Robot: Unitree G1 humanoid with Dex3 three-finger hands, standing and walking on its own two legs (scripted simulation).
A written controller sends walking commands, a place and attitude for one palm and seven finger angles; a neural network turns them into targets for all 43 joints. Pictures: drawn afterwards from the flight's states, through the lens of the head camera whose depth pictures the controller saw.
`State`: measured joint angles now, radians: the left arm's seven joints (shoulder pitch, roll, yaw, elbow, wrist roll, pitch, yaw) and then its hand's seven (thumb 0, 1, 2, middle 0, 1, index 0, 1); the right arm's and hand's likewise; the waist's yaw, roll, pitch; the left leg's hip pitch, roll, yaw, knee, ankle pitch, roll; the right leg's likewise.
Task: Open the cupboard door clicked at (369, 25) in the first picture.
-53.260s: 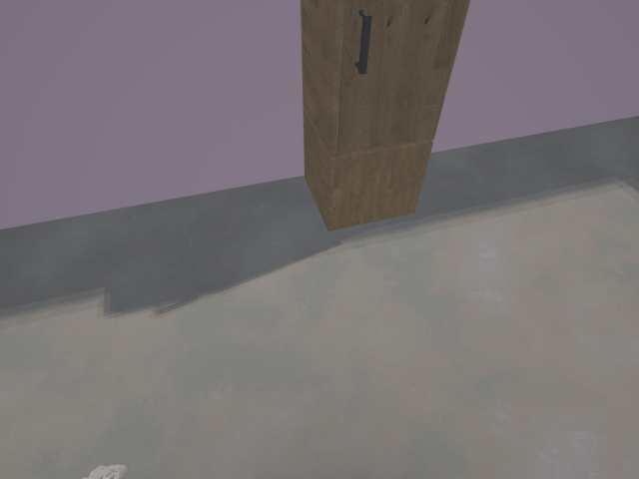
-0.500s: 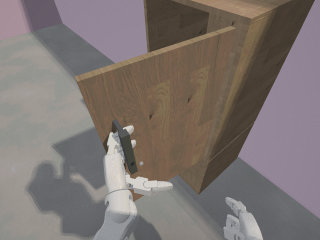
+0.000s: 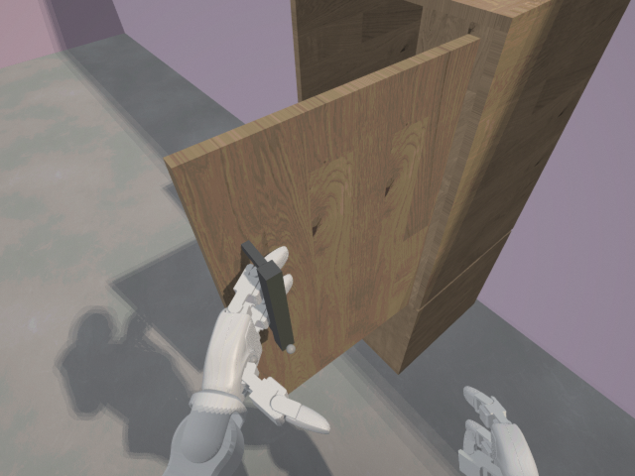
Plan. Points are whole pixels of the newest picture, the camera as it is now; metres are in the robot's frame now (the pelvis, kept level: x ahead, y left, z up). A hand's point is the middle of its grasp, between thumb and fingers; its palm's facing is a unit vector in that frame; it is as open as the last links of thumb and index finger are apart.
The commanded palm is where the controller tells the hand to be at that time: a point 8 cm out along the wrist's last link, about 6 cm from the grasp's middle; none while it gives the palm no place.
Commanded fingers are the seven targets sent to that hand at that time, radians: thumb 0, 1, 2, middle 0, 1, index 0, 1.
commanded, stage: slide the hand sideways off the handle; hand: left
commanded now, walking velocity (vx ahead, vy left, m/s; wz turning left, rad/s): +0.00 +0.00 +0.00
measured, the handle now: (268, 299) +0.30 +0.08 +0.09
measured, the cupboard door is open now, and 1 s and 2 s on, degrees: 87 87 87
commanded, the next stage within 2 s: draw the hand back to the body in 0.88 s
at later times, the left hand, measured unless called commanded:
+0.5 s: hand (248, 382) +0.20 +0.09 +0.09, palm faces -0.05 -1.00 -0.01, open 16.2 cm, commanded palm +0.17 +0.14 +0.09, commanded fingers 0.00 -0.50 0.30 -0.15 -0.30 -0.15 -0.30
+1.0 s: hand (212, 415) +0.17 +0.12 +0.09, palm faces -0.05 -1.00 -0.02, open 16.4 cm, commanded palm +0.14 +0.17 +0.10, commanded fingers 0.00 -0.50 0.30 -0.15 -0.30 -0.15 -0.30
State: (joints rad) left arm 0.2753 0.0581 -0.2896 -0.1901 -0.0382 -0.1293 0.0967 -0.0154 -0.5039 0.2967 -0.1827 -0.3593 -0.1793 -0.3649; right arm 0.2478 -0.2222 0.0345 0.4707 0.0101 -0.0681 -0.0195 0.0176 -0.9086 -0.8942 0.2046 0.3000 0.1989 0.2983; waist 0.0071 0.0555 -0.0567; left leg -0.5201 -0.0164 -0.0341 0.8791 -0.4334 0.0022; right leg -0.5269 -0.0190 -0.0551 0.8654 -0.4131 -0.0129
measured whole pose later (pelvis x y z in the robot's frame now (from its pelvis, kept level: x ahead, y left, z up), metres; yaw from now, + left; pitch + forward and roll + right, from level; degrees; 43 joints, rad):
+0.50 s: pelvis +0.02 +0.00 -0.01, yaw -1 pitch +7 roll -1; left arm 0.62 0.12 -0.19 -0.45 -0.08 -0.19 0.00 -0.02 -0.50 0.30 -0.18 -0.32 -0.18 -0.31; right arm 0.28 -0.23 0.03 0.38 0.01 -0.08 -0.01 0.02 -0.91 -0.89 0.21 0.30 0.20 0.30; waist 0.01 0.05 -0.10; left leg -0.59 0.00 -0.03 0.97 -0.50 0.00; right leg -0.60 0.00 -0.05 0.95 -0.47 -0.02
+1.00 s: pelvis +0.01 +0.00 -0.02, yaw +0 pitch +8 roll -2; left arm 0.73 0.17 -0.08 -0.50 -0.17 -0.22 -0.11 -0.02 -0.50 0.30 -0.15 -0.30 -0.15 -0.30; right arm 0.29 -0.23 0.01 0.36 0.03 -0.10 -0.05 0.02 -0.91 -0.89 0.21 0.30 0.20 0.30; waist 0.02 0.06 -0.13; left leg -0.67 0.00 -0.05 1.05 -0.52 0.00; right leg -0.66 0.00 -0.07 1.01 -0.49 -0.02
